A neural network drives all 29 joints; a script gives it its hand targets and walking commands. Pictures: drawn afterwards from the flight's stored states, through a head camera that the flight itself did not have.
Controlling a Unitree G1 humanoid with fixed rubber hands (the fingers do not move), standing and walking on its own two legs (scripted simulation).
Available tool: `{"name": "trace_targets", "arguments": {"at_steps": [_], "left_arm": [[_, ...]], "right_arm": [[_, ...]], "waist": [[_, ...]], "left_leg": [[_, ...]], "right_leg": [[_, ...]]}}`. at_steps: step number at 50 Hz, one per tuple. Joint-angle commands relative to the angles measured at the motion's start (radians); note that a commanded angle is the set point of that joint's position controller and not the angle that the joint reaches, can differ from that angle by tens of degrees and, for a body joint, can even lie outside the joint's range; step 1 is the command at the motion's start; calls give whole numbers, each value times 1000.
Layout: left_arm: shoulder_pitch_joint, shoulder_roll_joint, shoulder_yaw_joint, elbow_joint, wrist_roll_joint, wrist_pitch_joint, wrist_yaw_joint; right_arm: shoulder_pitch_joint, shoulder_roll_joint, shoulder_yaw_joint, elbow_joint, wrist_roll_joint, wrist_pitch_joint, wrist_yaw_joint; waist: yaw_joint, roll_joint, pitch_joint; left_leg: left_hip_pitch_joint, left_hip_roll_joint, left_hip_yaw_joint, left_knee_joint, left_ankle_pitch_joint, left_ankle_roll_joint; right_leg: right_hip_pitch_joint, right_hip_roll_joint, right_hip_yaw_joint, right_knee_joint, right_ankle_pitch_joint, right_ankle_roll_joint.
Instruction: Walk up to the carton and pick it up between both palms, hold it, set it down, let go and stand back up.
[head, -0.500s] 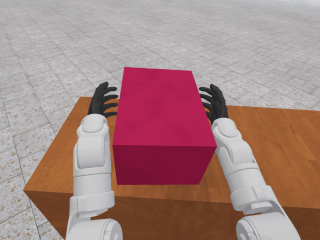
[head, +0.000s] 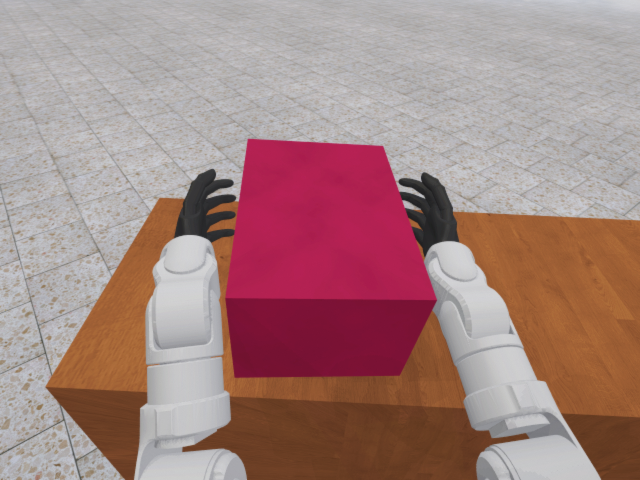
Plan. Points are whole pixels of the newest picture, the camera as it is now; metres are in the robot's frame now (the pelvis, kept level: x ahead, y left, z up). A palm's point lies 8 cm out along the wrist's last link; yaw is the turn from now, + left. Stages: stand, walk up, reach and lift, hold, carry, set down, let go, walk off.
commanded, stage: hold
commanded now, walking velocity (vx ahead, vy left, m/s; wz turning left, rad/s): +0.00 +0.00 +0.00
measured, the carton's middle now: (317, 247) +0.38 +0.00 +0.15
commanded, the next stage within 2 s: set down in 1.78 s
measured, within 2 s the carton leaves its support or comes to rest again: neither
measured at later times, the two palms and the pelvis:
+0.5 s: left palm (192, 238) +0.35 +0.15 +0.19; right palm (434, 237) +0.36 -0.13 +0.18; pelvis +0.00 +0.00 +0.00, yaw +0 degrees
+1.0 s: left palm (196, 236) +0.35 +0.14 +0.19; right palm (438, 238) +0.35 -0.14 +0.18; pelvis +0.00 +0.00 +0.00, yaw +0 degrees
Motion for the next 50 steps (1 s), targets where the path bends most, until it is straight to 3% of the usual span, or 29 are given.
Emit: {"name": "trace_targets", "arguments": {"at_steps": [1, 8, 13, 16, 18, 20, 23, 24, 25, 27, 29, 35, 37, 40, 41, 44, 49, 50], "left_arm": [[-556, -477, -519, -53, -139, -49, -133], [-588, -460, -487, -9, -131, -66, -136], [-575, -451, -469, 10, -129, -65, -143], [-571, -457, -487, -24, -140, -74, -140], [-579, -449, -472, -13, -127, -68, -138], [-560, -461, -475, -7, -115, -58, -134], [-590, -463, -484, -38, -129, -63, -135], [-579, -475, -505, -60, -140, -68, -133], [-581, -467, -516, -55, -148, -68, -131], [-573, -476, -520, -49, -143, -70, -128], [-580, -479, -543, -54, -153, -65, -123], [-595, -470, -520, -32, -141, -61, -117], [-552, -472, -515, -31, -139, -52, -120], [-576, -459, -495, -46, -130, -54, -134], [-550, -454, -475, 0, -124, -45, -139], [-556, -467, -489, -53, -134, -61, -137], [-578, -461, -478, -19, -121, -60, -141], [-588, -465, -481, -14, -123, -59, -140]], "right_arm": [[-697, 545, 374, -296, 55, -62, 81], [-708, 551, 356, -255, 32, -65, 83], [-732, 564, 384, -277, 45, -68, 75], [-716, 564, 401, -298, 59, -72, 67], [-712, 558, 391, -259, 56, -57, 68], [-692, 547, 377, -243, 54, -59, 78], [-680, 540, 359, -224, 53, -62, 85], [-687, 552, 374, -276, 57, -75, 85], [-691, 541, 367, -278, 51, -74, 83], [-706, 545, 379, -290, 49, -77, 80], [-695, 534, 367, -280, 50, -74, 81], [-683, 519, 330, -222, 33, -69, 98], [-711, 524, 365, -275, 44, -76, 93], [-699, 541, 374, -253, 55, -62, 82], [-727, 540, 379, -288, 56, -64, 80], [-689, 544, 382, -282, 58, -71, 79], [-668, 538, 349, -220, 31, -55, 86], [-710, 541, 355, -248, 36, -67, 89]], "waist": [[-14, 75, -357], [-8, 52, -370], [9, 37, -385], [-4, 39, -426], [3, 39, -360], [10, 67, -328], [-9, 83, -348], [-6, 82, -393], [-27, 76, -392], [-14, 74, -381], [-33, 90, -389], [-18, 109, -337], [-7, 73, -367], [-14, 52, -366], [4, 45, -358], [-14, 57, -408], [-22, 60, -315], [-6, 71, -343]], "left_leg": [[28, -3, 13, -40, 289, -56], [-21, -12, 17, -68, 162, -27], [-26, -20, 22, -56, 198, -19], [9, -18, 15, -36, 274, -34], [-9, -18, 16, -55, 218, -30], [-7, -8, 15, -61, 244, -38], [13, -5, 13, -56, 257, -50], [21, -8, 12, -38, 296, -52], [36, -4, 8, -34, 307, -57], [37, -3, 7, -33, 308, -56], [60, 1, 4, -29, 315, -67], [32, 12, 0, -55, 268, -65], [50, 4, 6, -36, 311, -57], [27, -6, 11, -42, 287, -51], [15, -12, 13, -45, 263, -39], [45, -7, 9, -29, 331, -52], [9, -3, 10, -64, 226, -46], [1, -6, 17, -57, 230, -46]], "right_leg": [[103, 26, -14, -1, 222, 50], [116, 10, -4, -3, 177, 57], [158, 7, 0, 7, 261, 64], [172, 16, -2, 15, 308, 67], [134, 13, -6, 6, 247, 64], [109, 19, -11, -3, 195, 52], [100, 22, -12, -4, 188, 47], [121, 23, -12, 4, 223, 49], [108, 24, -11, 5, 238, 54], [97, 25, -16, 6, 236, 53], [77, 27, -17, 1, 207, 50], [56, 28, -23, -7, 105, 39], [80, 31, -19, -8, 177, 42], [118, 26, -16, 0, 235, 53], [130, 20, -13, -6, 237, 53], [148, 27, -14, 12, 290, 56], [96, 19, -14, -9, 178, 50], [94, 18, -14, -7, 177, 47]]}}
